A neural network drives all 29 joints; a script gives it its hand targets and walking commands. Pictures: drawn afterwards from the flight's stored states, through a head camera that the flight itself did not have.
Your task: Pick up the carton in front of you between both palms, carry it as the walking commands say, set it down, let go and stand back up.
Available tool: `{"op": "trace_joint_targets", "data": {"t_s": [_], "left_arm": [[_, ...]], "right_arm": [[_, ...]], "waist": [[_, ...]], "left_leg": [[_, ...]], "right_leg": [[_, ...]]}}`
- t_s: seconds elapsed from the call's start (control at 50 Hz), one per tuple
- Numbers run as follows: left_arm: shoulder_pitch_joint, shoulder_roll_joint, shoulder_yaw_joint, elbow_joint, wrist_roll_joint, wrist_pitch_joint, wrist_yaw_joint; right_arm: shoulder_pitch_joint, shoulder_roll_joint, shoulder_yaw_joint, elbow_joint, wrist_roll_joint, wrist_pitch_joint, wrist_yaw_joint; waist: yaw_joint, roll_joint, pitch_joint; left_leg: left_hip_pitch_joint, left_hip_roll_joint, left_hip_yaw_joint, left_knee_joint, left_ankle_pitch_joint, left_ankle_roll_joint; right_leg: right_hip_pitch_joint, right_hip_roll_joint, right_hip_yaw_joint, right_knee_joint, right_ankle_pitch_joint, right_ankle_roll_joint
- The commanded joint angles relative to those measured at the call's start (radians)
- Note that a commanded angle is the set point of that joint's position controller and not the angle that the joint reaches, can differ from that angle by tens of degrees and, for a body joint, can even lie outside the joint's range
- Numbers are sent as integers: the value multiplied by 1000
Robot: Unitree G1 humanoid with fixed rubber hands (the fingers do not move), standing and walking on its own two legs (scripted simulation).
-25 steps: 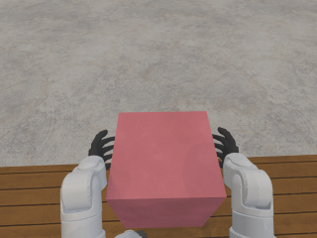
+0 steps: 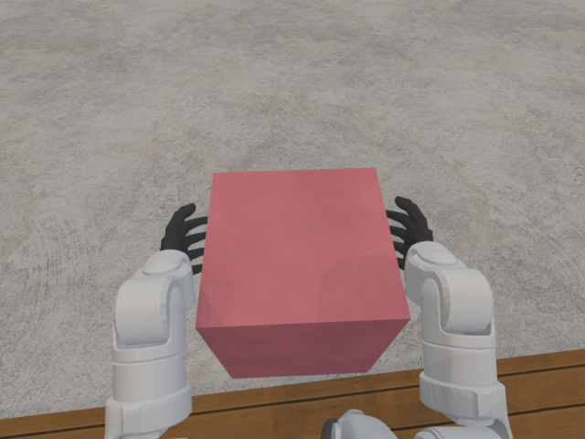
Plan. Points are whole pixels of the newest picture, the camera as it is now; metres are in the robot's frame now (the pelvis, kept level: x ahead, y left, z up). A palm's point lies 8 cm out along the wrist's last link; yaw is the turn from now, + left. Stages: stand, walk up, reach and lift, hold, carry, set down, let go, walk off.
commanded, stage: carry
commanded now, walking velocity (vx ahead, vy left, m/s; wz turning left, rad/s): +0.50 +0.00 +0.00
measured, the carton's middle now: (297, 282) +0.31 -0.01 +0.04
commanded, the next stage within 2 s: none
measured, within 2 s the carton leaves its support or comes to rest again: neither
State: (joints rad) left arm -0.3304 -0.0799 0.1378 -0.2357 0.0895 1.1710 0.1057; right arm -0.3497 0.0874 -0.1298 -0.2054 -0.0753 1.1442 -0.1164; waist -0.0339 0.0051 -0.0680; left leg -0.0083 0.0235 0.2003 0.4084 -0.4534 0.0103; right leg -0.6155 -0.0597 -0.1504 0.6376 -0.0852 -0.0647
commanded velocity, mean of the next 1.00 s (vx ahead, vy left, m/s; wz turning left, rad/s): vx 0.50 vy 0.00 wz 0.25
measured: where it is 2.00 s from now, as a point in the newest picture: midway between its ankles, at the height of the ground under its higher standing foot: (261, 211)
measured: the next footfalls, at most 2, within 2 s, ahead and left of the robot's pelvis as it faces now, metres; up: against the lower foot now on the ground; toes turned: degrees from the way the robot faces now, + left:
right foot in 0.04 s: +0.21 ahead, -0.09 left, +0.00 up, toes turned -8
left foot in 0.52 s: +0.40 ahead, +0.06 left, +0.00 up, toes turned -2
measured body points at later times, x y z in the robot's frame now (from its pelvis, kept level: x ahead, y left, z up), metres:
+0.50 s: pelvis +0.30 -0.02 -0.01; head +0.37 -0.02 +0.43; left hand +0.69 +0.13 +0.09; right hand +0.69 -0.18 +0.10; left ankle +0.36 +0.06 -0.71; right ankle +0.18 -0.08 -0.72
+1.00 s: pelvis +0.69 -0.03 -0.16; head +0.74 -0.02 +0.29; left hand +1.04 +0.18 -0.05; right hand +1.10 -0.12 -0.04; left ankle +0.63 +0.10 -0.76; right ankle +0.68 -0.08 -0.87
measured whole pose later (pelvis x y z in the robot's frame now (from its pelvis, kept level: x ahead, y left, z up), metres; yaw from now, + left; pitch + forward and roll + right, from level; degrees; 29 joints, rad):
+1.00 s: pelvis +0.69 -0.03 -0.16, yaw +6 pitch +6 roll -2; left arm -0.68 -0.04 0.23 0.03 0.07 1.21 0.14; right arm -0.76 -0.02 -0.23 0.13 0.00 1.19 -0.15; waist 0.04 0.03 0.02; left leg -0.71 0.01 -0.06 1.41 -0.44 0.06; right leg -0.39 0.09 -0.14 0.64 -0.35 -0.13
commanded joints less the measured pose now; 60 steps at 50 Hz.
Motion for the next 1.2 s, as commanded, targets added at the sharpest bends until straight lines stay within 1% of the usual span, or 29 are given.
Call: {"op": "trace_joint_targets", "data": {"t_s": [0.0,0.02,0.04,0.06,0.08,0.14,0.3,0.42,0.46,0.48,0.5,0.52,0.54,0.58,0.62,0.66,0.7,0.76,0.8,0.82,0.84,0.86,0.88,0.9,0.92,0.98,1.1,1.16,1.18], "left_arm": [[-725,-720,-646,76,-388,-4,-197],[-746,-718,-615,123,-392,1,-195],[-779,-713,-585,167,-397,8,-192],[-826,-702,-561,198,-400,6,-194],[-900,-757,-563,218,-437,8,-200],[-1120,-920,-580,193,-516,-2,-214],[-1199,-1067,-534,230,-523,-4,-223],[-1081,-1053,-561,181,-467,6,-222],[-1047,-1038,-583,173,-450,10,-218],[-1034,-1032,-598,170,-445,11,-216],[-1017,-1021,-619,171,-439,11,-216],[-973,-1020,-634,149,-429,17,-215],[-1028,-1022,-645,106,-425,22,-216],[-998,-979,-618,110,-386,10,-197],[-923,-936,-578,117,-328,-14,-177],[-912,-902,-537,113,-280,-39,-156],[-872,-836,-499,115,-248,-55,-141],[-883,-734,-463,127,-191,-59,-126],[-845,-696,-449,169,-168,-52,-130],[-837,-683,-447,187,-174,-38,-136],[-810,-679,-439,231,-185,-15,-143],[-855,-658,-442,270,-197,0,-147],[-885,-676,-446,287,-241,20,-150],[-900,-725,-465,280,-294,27,-156],[-964,-823,-514,224,-362,26,-163],[-1180,-1025,-625,73,-523,13,-186],[-1097,-1110,-714,-3,-577,-46,-209],[-997,-1079,-742,-7,-556,-84,-223],[-982,-1072,-758,-1,-547,-91,-229]], "right_arm": [[-729,727,673,52,418,22,230],[-779,732,658,88,426,31,222],[-835,733,638,124,427,37,213],[-841,776,612,161,428,46,204],[-921,792,589,197,426,45,197],[-1038,902,547,227,435,34,188],[-1071,1034,503,285,396,21,168],[-1009,1038,539,185,371,32,180],[-961,1024,554,179,368,40,195],[-933,1014,558,178,369,43,205],[-902,1011,562,183,377,41,217],[-852,970,562,191,367,42,225],[-902,983,584,188,392,28,232],[-940,1052,651,121,474,25,250],[-1029,1096,719,43,561,14,265],[-1080,1073,741,1,620,-9,272],[-1108,1054,750,-3,659,-22,268],[-1062,1032,723,93,652,-32,266],[-1056,1009,689,158,622,-24,264],[-1045,998,669,205,601,-14,262],[-1032,959,633,270,570,2,257],[-1016,935,607,315,554,29,248],[-990,902,567,321,535,55,237],[-992,889,526,294,503,72,227],[-1021,900,508,259,471,81,221],[-1024,945,474,190,398,64,202],[-905,939,537,65,318,-14,160],[-827,928,585,27,300,-57,157],[-785,948,615,26,305,-67,162]], "waist": [[69,108,-227],[104,31,-296],[137,-116,-363],[103,-395,-459],[107,-313,-444],[87,-70,-412],[104,-106,-441],[110,-151,-462],[59,-132,-442],[-31,-77,-446],[-97,-40,-420],[-99,255,-417],[-120,393,-394],[-151,107,-307],[-147,-45,-298],[-148,48,-341],[-153,-15,-335],[-53,24,-310],[111,-53,-319],[152,-109,-268],[135,-24,-266],[83,-167,-390],[111,-262,-502],[124,-181,-549],[110,-71,-532],[80,21,-416],[110,-102,-432],[-6,-183,-562],[-69,-88,-569]], "left_leg": [[-15,179,-16,170,824,79],[-72,128,4,384,755,52],[-220,79,-15,661,501,34],[-568,-124,-107,920,-56,-3],[-668,-76,-221,1047,-63,32],[-688,13,-247,964,56,65],[-660,-19,-148,449,186,28],[-702,-19,-133,501,326,76],[-584,-65,-87,420,258,92],[-346,-94,-47,293,276,107],[-256,-30,-152,130,606,80],[12,65,-345,-63,678,105],[277,159,-684,-29,723,220],[422,128,-664,104,545,222],[308,77,-572,102,448,206],[231,81,-550,193,423,155],[29,-13,-434,217,191,149],[-354,2,-371,362,173,134],[-477,-58,-235,694,130,92],[-560,-118,-188,917,-117,73],[-661,-120,-201,1038,-125,82],[-884,-86,-268,1107,-213,64],[-1038,-33,-294,1154,-157,71],[-1054,-1,-312,1143,-21,62],[-1020,23,-303,1115,26,45],[-934,52,-248,983,62,40],[-674,-64,-37,382,369,105],[-182,-126,-10,133,589,150],[57,-58,-81,-2,750,178]], "right_leg": [[306,95,-79,-79,-24,-22],[474,97,-64,-103,-94,-19],[620,-97,213,-113,-114,-29],[854,-301,741,-301,-197,-180],[882,-320,738,-315,-154,-205],[741,-243,462,-201,208,-155],[781,-155,224,-176,541,-155],[890,-172,176,14,669,-138],[813,-154,126,140,824,-106],[627,-123,50,300,872,-73],[547,-69,8,459,523,-8],[252,52,-15,693,100,56],[-170,139,88,679,-504,74],[-449,92,184,657,-564,88],[-351,113,98,276,-377,108],[-213,59,204,230,-80,72],[20,98,118,-27,339,62],[554,107,104,-165,564,67],[801,18,154,-343,663,36],[854,-41,152,-435,678,19],[923,-89,173,-325,623,31],[1172,-262,320,-3,1130,-9],[1322,-352,431,69,1138,-96],[1203,-382,507,-5,707,-218],[1045,-360,544,-54,472,-242],[734,-305,467,-75,513,-186],[743,-102,109,-67,764,-37],[635,-142,18,210,984,61],[462,-109,-12,422,634,95]]}}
